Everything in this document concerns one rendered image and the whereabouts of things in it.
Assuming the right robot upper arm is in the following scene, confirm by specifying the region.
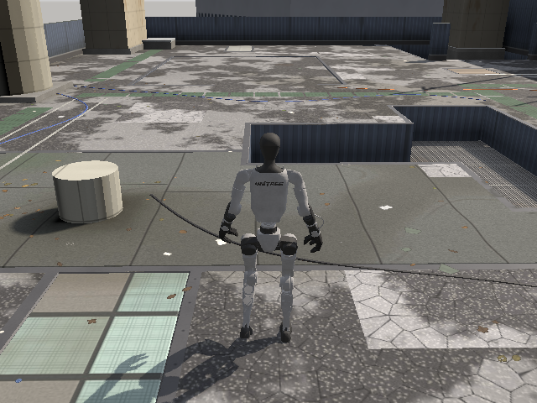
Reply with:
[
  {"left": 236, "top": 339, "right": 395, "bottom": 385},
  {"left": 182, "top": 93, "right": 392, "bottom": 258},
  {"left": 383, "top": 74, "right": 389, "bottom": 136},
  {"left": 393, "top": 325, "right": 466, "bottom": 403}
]
[{"left": 287, "top": 170, "right": 311, "bottom": 217}]

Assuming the right robot forearm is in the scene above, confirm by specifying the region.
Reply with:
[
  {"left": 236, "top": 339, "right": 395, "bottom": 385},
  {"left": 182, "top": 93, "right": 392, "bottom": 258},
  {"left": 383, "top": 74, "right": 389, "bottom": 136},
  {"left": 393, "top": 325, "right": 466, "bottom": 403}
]
[{"left": 303, "top": 203, "right": 321, "bottom": 237}]

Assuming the left robot forearm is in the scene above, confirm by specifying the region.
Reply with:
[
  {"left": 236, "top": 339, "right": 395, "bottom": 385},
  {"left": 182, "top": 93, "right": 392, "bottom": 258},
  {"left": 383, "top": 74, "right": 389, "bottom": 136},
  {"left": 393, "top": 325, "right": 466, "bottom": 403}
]
[{"left": 221, "top": 202, "right": 236, "bottom": 231}]

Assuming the left robot hand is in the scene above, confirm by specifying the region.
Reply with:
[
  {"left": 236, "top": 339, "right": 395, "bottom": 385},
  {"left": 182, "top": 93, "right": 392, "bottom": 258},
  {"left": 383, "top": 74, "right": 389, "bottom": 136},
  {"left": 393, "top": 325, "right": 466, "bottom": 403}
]
[{"left": 219, "top": 228, "right": 238, "bottom": 243}]

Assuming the left robot upper arm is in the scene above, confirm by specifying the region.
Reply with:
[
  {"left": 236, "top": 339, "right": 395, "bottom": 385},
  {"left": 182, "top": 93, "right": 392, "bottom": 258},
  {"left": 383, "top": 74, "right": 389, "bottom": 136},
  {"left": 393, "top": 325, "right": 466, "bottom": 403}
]
[{"left": 228, "top": 169, "right": 252, "bottom": 215}]

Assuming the left robot foot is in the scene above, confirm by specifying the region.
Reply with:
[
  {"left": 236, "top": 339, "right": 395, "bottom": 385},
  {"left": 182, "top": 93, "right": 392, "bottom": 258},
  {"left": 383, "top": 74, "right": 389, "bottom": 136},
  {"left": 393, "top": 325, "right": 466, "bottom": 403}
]
[{"left": 240, "top": 324, "right": 253, "bottom": 338}]

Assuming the robot foot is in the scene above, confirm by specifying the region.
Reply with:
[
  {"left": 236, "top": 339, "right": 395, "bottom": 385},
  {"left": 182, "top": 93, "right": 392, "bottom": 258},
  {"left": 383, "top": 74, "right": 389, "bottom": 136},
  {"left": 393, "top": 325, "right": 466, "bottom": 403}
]
[
  {"left": 240, "top": 324, "right": 253, "bottom": 338},
  {"left": 280, "top": 322, "right": 292, "bottom": 343}
]

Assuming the right robot hand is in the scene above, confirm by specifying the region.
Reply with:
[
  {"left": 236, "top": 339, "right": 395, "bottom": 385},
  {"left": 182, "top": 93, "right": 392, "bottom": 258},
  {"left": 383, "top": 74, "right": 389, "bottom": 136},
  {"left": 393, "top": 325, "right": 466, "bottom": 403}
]
[{"left": 304, "top": 233, "right": 323, "bottom": 253}]

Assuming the right robot foot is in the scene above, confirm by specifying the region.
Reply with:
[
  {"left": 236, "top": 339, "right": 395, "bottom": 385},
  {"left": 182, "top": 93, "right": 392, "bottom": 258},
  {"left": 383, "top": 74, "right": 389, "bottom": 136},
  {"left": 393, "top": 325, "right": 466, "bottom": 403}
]
[{"left": 280, "top": 322, "right": 292, "bottom": 343}]

